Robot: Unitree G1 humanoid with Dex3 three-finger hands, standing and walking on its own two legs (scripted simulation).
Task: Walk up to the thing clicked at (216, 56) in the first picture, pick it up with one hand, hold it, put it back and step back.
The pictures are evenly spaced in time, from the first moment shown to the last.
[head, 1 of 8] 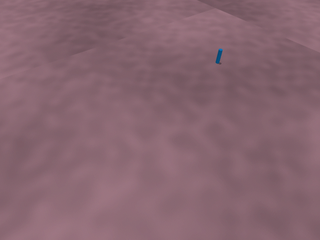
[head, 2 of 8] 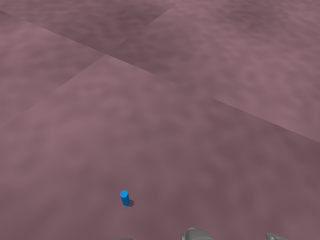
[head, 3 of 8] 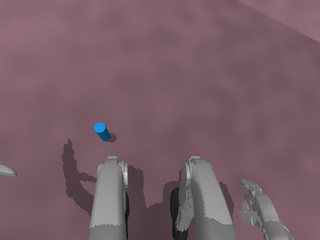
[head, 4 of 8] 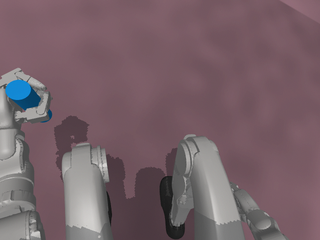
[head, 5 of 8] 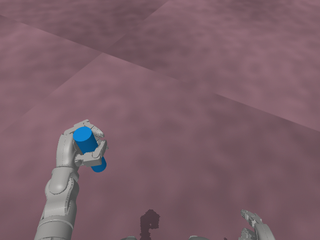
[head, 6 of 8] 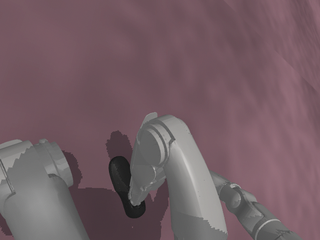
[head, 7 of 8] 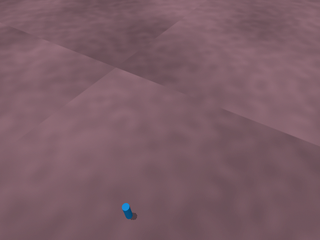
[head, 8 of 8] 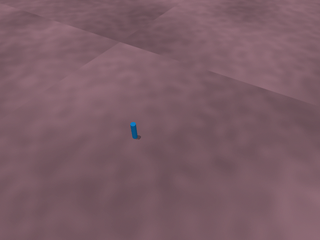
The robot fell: no
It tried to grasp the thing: yes
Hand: left
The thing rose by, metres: 0.69
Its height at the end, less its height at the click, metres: +0.00
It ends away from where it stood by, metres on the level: 0.03
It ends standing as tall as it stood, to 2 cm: yes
